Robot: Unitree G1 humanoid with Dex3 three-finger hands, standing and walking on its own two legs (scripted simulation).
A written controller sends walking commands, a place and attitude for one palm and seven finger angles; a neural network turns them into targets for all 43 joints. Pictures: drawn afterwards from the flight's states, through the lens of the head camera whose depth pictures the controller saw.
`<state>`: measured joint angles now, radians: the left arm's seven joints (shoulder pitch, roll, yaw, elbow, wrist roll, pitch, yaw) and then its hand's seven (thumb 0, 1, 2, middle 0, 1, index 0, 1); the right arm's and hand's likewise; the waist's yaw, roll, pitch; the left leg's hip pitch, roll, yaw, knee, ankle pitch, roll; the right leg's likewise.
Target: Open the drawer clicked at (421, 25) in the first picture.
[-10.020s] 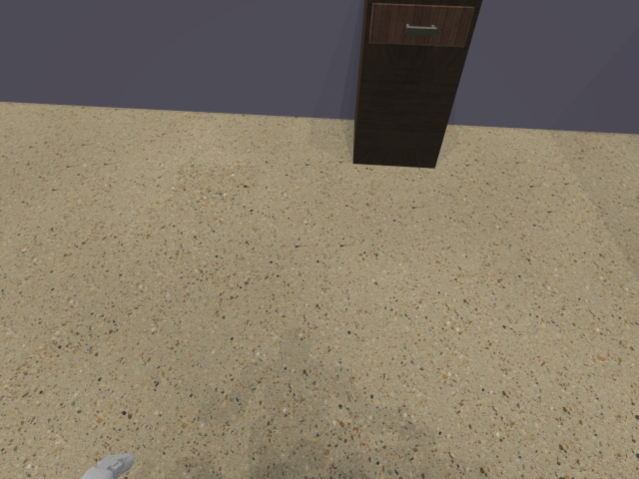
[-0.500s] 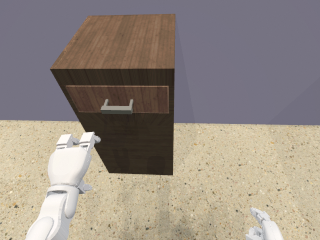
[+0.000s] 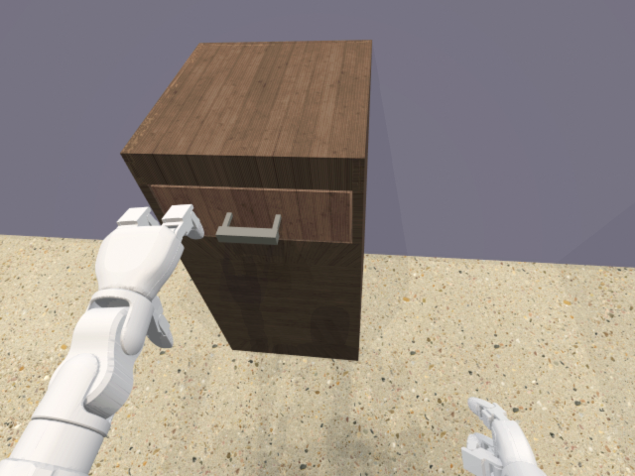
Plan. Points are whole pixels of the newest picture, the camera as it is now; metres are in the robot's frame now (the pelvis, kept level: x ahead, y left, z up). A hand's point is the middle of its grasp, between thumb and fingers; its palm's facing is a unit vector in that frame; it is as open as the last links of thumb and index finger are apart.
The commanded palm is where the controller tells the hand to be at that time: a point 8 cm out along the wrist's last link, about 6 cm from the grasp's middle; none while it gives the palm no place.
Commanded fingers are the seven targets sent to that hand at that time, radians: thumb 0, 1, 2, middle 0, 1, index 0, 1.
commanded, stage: raise the hand with hooked fingers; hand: left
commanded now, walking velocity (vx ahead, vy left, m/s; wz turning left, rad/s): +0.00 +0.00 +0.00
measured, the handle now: (250, 227) +0.54 +0.23 -0.08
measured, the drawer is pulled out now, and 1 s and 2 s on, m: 0.00 0.00 0.00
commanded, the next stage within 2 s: move the hooked fingers above the handle in 0.32 s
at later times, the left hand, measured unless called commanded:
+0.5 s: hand (184, 291) +0.30 +0.22 +0.07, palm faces +0.04 -0.06 -1.00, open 13.8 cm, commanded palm +0.29 +0.22 +0.12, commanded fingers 0.00 -0.50 0.30 -0.30 -1.20 -0.30 -1.20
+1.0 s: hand (202, 267) +0.37 +0.23 +0.03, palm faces -0.07 -0.02 -1.00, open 13.8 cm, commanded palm +0.36 +0.23 +0.09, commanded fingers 0.00 -0.50 0.30 -0.30 -1.20 -0.30 -1.20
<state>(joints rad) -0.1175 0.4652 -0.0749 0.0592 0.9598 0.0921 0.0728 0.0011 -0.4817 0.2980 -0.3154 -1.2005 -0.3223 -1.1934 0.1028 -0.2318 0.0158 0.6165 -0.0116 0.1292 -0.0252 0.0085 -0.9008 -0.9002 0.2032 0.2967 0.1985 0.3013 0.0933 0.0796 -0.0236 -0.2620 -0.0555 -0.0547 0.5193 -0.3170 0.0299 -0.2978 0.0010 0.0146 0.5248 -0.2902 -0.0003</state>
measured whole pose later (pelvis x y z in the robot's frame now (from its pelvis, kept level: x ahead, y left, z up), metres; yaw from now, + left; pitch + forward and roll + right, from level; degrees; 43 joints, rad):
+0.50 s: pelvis -0.01 -0.02 +0.00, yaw +0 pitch +4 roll +1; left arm -0.09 0.44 -0.08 0.11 0.95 0.09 0.13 0.00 -0.49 0.30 -0.31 -1.20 -0.32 -1.20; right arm 0.10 -0.26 -0.01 0.62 0.01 0.14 -0.03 0.01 -0.90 -0.90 0.20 0.30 0.19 0.30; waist 0.08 0.08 -0.04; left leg -0.29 -0.04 -0.05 0.53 -0.31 0.01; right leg -0.35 0.02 0.01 0.57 -0.30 -0.03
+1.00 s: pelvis -0.02 -0.01 -0.01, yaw -1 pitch +10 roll +0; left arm -0.42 0.46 -0.06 0.57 1.02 -0.04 0.16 0.00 -0.48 0.30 -0.32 -1.20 -0.32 -1.20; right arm 0.23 -0.26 -0.05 0.65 0.01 0.13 -0.06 0.01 -0.90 -0.90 0.20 0.30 0.20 0.30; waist 0.02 0.05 -0.06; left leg -0.46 -0.04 -0.04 0.63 -0.34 0.02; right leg -0.51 0.02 0.02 0.64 -0.30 -0.01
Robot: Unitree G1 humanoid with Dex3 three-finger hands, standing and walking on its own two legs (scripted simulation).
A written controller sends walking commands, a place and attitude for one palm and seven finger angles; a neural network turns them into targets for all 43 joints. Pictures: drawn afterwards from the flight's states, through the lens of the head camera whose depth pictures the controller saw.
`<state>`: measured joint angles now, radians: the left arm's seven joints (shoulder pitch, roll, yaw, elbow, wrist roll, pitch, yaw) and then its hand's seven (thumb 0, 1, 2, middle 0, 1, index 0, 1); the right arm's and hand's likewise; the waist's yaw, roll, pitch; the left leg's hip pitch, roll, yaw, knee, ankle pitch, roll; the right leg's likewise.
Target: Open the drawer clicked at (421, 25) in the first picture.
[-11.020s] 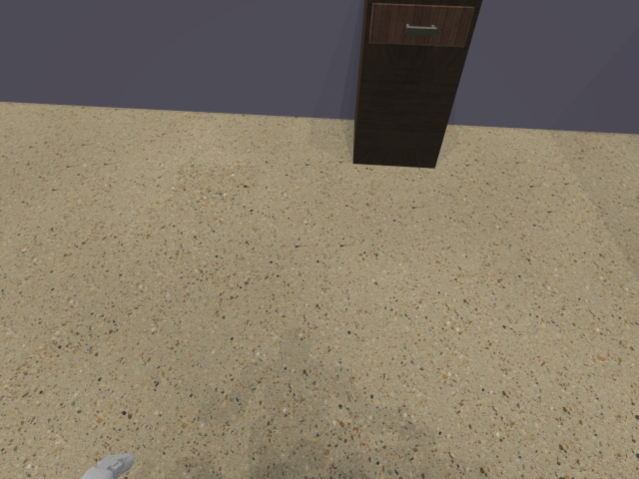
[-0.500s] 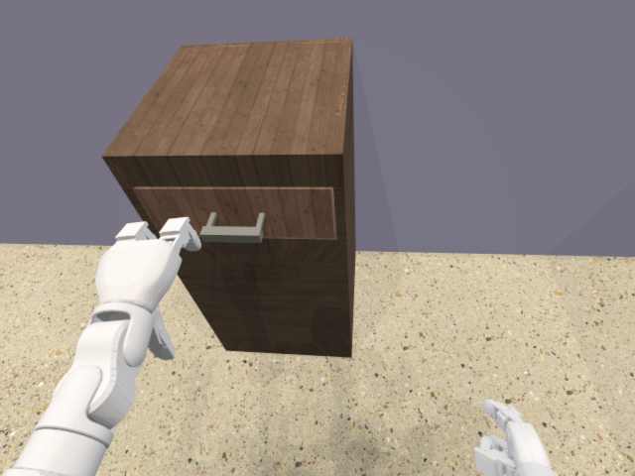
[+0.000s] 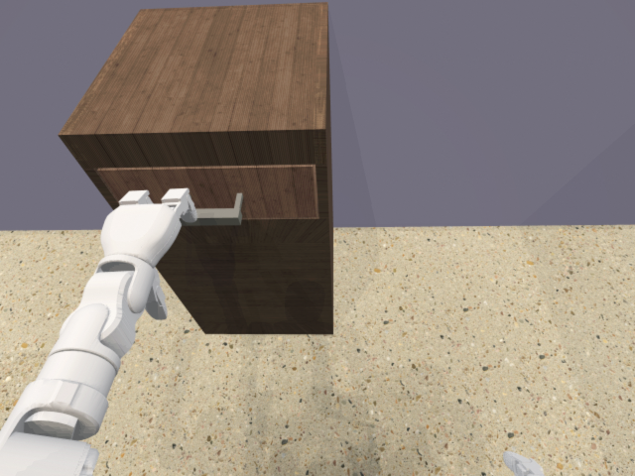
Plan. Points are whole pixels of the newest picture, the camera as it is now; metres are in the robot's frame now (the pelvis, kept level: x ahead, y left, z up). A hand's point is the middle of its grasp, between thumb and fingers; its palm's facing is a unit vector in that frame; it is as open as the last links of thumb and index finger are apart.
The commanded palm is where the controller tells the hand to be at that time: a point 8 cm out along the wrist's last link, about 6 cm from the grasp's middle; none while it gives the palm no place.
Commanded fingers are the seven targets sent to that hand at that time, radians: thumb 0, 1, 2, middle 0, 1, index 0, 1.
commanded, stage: move the hooked fingers above the handle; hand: left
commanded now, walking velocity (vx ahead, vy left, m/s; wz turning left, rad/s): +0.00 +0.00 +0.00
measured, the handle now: (210, 208) +0.56 +0.25 -0.07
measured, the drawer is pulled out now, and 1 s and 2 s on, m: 0.00 0.00 0.00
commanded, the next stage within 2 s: lower the fingers behind the handle in 1.68 s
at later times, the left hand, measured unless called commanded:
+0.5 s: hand (171, 235) +0.43 +0.26 +0.01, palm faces -0.07 +0.00 -1.00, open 13.8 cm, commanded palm +0.42 +0.26 +0.07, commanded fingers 0.00 -0.50 0.30 -0.30 -1.20 -0.30 -1.20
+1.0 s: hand (177, 219) +0.49 +0.27 -0.01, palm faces -0.10 +0.00 -1.00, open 13.8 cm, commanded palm +0.48 +0.26 +0.04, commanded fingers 0.00 -0.50 0.30 -0.30 -1.20 -0.30 -1.20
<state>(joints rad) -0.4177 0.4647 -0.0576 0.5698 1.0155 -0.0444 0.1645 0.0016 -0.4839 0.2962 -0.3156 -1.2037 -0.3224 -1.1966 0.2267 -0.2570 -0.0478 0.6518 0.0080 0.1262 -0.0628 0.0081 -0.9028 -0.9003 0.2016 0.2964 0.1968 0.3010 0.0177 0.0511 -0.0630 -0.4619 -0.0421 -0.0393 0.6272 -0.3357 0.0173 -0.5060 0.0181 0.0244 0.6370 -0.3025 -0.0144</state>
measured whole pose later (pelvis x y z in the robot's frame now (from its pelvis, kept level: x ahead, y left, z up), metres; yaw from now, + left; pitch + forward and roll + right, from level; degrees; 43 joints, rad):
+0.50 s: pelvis +0.00 +0.01 -0.01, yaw -1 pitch +15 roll +0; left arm -0.62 0.48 -0.02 0.88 1.09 -0.09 0.27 0.00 -0.48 0.30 -0.32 -1.20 -0.32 -1.20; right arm 0.28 -0.24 -0.06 0.67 -0.01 0.14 -0.03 0.01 -0.90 -0.90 0.20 0.30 0.20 0.30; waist -0.04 0.04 -0.11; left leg -0.62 -0.04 -0.03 0.73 -0.38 0.03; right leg -0.65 0.02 0.03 0.71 -0.33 0.00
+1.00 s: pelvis +0.00 +0.01 -0.03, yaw -2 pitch +23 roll -2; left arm -0.81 0.61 0.06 1.08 1.10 -0.13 0.29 0.00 -0.48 0.30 -0.31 -1.20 -0.32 -1.20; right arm 0.34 -0.27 -0.05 0.70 -0.04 0.15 -0.02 0.00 -0.90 -0.90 0.20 0.30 0.20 0.30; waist -0.11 0.05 -0.14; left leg -0.84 -0.02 -0.03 0.88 -0.43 0.03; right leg -0.87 0.05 0.03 0.83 -0.36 0.00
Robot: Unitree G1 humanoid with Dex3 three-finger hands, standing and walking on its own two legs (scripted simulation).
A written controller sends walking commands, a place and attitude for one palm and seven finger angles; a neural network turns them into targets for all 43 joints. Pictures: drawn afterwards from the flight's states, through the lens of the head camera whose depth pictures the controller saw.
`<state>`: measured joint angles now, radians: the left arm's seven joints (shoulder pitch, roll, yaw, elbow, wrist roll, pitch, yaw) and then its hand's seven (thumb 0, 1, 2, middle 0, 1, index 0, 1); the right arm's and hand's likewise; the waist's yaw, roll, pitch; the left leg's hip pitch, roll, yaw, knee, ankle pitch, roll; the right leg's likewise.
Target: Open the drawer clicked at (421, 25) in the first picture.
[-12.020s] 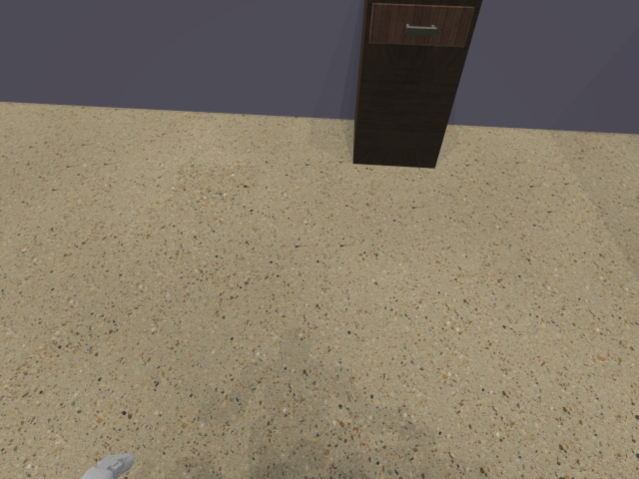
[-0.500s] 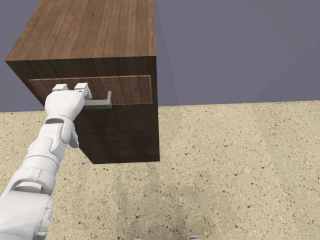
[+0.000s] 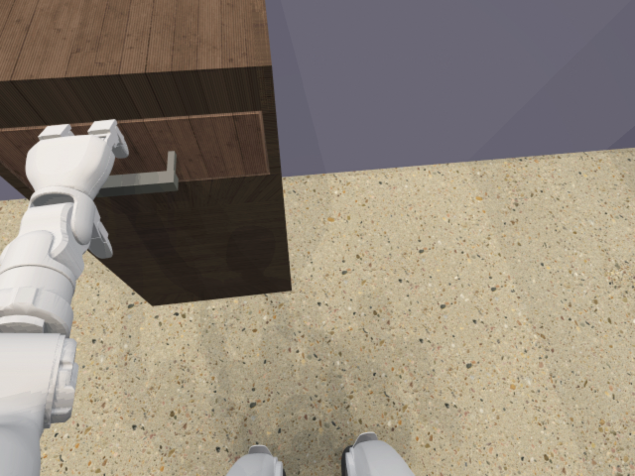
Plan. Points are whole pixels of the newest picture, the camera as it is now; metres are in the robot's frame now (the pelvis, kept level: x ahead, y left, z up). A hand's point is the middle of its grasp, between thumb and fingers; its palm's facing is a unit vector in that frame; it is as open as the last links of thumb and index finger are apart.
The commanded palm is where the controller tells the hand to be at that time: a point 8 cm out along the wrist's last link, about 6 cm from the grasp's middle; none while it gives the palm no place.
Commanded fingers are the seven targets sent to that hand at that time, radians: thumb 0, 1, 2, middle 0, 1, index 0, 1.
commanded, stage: move the hooked fingers above the handle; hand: left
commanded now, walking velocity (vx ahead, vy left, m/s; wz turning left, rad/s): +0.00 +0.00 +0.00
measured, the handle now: (137, 172) +0.55 +0.25 -0.03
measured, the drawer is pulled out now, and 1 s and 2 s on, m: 0.00 0.00 0.00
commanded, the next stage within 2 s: lower the fingers behind the handle in 0.68 s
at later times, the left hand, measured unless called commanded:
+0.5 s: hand (99, 190) +0.49 +0.27 +0.01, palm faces -0.13 -0.03 -0.99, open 13.8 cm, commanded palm +0.48 +0.26 +0.07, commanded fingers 0.00 -0.50 0.30 -0.30 -1.20 -0.30 -1.20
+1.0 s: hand (101, 203) +0.47 +0.27 +0.00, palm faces -0.15 -0.05 -0.99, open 13.8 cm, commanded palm +0.47 +0.27 +0.06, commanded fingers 0.00 -0.50 0.30 -0.30 -1.20 -0.30 -1.20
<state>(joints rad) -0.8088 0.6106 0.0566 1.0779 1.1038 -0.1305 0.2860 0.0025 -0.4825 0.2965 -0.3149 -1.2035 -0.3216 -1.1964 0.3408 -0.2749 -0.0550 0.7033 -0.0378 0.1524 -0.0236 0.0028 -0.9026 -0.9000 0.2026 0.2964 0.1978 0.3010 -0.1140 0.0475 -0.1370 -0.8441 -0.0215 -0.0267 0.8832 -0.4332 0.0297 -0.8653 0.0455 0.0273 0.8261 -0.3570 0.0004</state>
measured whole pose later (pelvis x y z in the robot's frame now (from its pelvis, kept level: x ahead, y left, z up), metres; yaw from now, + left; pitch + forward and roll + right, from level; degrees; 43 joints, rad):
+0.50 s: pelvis +0.01 +0.01 +0.00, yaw +0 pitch +23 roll -3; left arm -0.82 0.58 0.03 1.08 1.09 -0.11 0.26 0.00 -0.48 0.30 -0.31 -1.20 -0.32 -1.20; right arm 0.35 -0.26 -0.04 0.70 -0.04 0.16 -0.01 0.00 -0.90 -0.90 0.20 0.30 0.20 0.30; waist -0.11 0.06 -0.14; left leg -0.84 -0.02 -0.03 0.89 -0.45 0.04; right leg -0.85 0.04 0.03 0.80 -0.36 0.01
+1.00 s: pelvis +0.01 +0.00 +0.00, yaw +0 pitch +23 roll -2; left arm -0.77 0.59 0.04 1.05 1.09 -0.19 0.25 0.00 -0.48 0.30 -0.31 -1.20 -0.32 -1.20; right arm 0.33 -0.27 -0.04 0.70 -0.04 0.16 -0.03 0.00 -0.90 -0.90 0.20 0.30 0.20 0.30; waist -0.10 0.04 -0.15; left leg -0.84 -0.02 -0.04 0.89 -0.45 0.03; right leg -0.85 0.05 0.02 0.82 -0.37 0.00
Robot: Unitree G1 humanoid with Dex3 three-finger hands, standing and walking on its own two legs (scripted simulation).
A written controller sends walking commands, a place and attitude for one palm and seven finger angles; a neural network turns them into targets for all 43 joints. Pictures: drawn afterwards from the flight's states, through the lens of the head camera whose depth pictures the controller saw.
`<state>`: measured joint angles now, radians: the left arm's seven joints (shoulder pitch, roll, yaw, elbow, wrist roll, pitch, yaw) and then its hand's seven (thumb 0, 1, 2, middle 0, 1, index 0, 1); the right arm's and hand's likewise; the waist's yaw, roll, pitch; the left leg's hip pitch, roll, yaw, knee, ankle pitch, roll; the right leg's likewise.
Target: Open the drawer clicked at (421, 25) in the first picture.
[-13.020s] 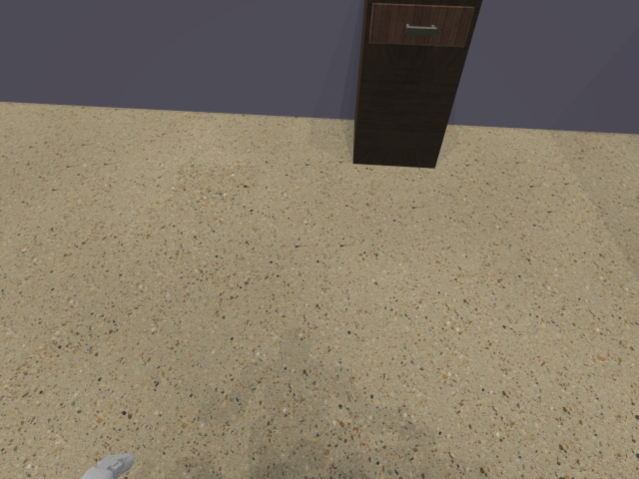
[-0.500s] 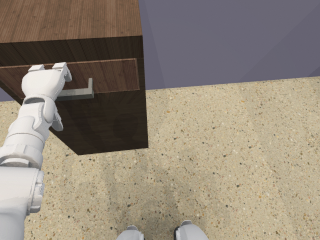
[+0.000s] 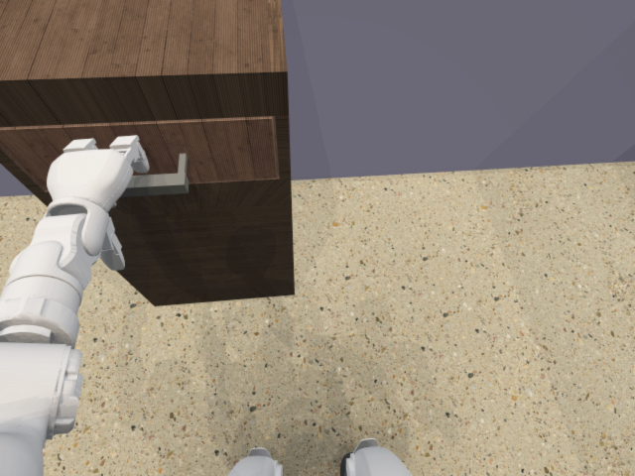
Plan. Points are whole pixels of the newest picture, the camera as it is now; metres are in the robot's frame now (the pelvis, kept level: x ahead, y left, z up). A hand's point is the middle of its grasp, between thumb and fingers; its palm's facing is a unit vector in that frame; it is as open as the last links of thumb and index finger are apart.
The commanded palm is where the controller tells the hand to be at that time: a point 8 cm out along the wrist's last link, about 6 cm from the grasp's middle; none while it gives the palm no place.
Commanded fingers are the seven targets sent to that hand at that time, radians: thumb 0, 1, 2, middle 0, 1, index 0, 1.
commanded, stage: lower the fingers behind the handle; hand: left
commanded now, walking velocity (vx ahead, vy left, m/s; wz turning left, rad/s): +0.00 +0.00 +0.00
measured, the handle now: (148, 173) +0.54 +0.24 -0.03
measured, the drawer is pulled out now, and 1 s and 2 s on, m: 0.00 0.00 0.00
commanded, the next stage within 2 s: close the thumb around the handle in 1.38 s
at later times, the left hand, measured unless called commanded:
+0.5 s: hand (109, 208) +0.47 +0.28 -0.01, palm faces -0.09 -0.02 -1.00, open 13.9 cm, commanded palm +0.46 +0.26 +0.02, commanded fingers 0.00 -0.50 0.30 -0.30 -1.20 -0.30 -1.20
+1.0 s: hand (121, 216) +0.48 +0.28 -0.06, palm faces -0.05 -0.02 -1.00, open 14.0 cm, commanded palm +0.47 +0.26 -0.01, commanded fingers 0.00 -0.50 0.30 -0.30 -1.20 -0.30 -1.20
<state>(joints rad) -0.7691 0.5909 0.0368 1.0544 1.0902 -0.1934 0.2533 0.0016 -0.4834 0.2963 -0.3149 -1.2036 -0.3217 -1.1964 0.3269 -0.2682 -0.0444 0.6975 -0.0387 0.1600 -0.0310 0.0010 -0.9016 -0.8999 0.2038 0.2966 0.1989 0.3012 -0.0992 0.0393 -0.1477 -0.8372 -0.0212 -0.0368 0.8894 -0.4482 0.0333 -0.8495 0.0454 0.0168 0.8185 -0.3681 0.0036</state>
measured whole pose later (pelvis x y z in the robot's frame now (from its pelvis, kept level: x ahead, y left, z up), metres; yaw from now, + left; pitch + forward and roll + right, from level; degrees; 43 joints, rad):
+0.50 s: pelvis -0.02 +0.00 -0.02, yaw +0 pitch +25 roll -3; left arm -0.83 0.62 0.04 1.12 1.10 -0.15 0.32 0.00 -0.48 0.30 -0.32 -1.20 -0.29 -1.21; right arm 0.32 -0.26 -0.03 0.71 -0.05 0.15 -0.02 0.00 -0.90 -0.90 0.20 0.30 0.20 0.30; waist -0.12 0.05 -0.16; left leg -0.98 -0.02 -0.04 1.02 -0.48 0.04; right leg -0.98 0.05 0.01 0.93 -0.39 0.01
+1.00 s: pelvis -0.03 +0.01 -0.05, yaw -1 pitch +30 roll -4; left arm -0.89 0.64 0.06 1.13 1.12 -0.12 0.38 0.00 -0.48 0.30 -0.32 -1.20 -0.29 -1.20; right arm 0.31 -0.26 -0.02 0.72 -0.06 0.13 0.00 0.00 -0.90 -0.90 0.20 0.30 0.20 0.30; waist -0.14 0.06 -0.16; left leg -1.16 -0.02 -0.05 1.17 -0.53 0.04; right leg -1.16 0.05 -0.01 1.07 -0.43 0.01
